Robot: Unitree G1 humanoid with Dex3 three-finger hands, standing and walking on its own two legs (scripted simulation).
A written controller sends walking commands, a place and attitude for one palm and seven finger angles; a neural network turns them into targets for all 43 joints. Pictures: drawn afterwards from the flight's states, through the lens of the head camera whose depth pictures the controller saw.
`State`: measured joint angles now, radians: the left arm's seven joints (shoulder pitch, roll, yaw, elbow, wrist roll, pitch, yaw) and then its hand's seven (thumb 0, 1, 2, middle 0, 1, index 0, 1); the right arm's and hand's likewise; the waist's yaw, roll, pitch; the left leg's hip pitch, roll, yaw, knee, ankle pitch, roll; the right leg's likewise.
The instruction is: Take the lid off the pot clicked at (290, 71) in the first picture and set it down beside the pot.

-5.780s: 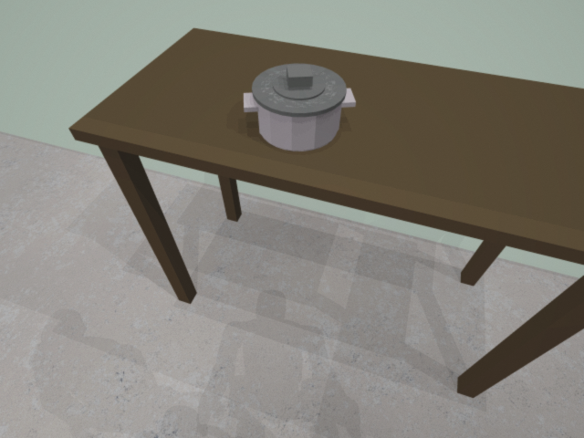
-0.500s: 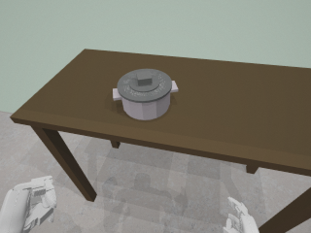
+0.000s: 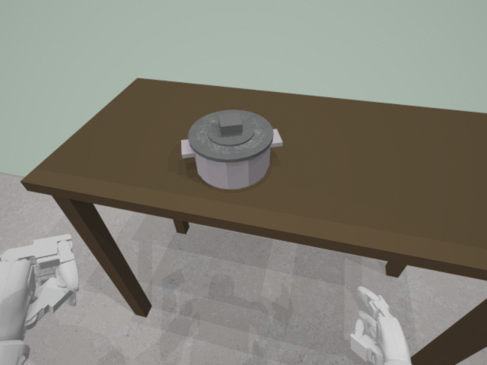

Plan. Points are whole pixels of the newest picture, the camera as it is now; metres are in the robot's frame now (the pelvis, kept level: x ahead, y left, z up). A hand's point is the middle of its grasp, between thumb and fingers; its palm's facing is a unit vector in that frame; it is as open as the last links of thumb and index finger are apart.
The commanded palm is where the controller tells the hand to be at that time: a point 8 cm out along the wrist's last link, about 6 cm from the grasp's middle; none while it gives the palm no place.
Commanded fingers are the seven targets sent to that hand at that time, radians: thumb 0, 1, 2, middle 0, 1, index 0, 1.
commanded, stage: raise the hand higher, near the body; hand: left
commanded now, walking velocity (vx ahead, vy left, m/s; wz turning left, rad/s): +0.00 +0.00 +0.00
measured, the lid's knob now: (230, 123) +0.53 +0.10 +0.14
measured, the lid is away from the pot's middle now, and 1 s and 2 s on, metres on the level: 0.00 0.00 0.00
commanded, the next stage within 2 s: reach forward and open the fingers in 0.14 s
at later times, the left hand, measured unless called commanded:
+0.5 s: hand (54, 254) +0.19 +0.27 +0.16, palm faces +0.13 -0.05 -0.99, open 2.9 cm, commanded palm +0.16 +0.27 +0.22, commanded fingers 0.00 0.44 1.19 -1.18 -1.00 -1.18 -1.00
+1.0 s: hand (58, 227) +0.21 +0.27 +0.18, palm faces -0.12 +0.04 -0.99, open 7.4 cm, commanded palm +0.19 +0.26 +0.25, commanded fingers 0.00 -0.37 1.60 -0.85 -0.12 -0.85 -0.12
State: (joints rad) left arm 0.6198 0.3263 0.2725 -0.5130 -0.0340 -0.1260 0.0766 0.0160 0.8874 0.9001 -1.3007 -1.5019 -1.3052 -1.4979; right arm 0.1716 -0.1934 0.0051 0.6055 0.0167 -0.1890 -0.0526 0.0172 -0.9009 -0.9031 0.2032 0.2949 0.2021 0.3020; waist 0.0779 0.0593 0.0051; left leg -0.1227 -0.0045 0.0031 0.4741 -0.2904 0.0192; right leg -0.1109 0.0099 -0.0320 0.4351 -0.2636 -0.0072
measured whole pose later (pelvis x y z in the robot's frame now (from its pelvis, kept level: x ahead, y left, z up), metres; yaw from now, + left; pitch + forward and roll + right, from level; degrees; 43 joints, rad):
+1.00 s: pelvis -0.04 +0.02 +0.00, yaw +1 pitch -1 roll -1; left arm 0.01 0.78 0.15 -0.32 0.65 -0.01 -0.43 0.00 -0.08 1.49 -0.98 -0.46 -0.99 -0.45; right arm 0.14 -0.30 0.02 0.55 0.05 0.03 0.01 0.02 -0.90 -0.90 0.20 0.29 0.20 0.30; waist 0.07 0.13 0.02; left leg -0.24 -0.04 -0.01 0.44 -0.19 0.05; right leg -0.22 -0.03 -0.04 0.42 -0.18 0.02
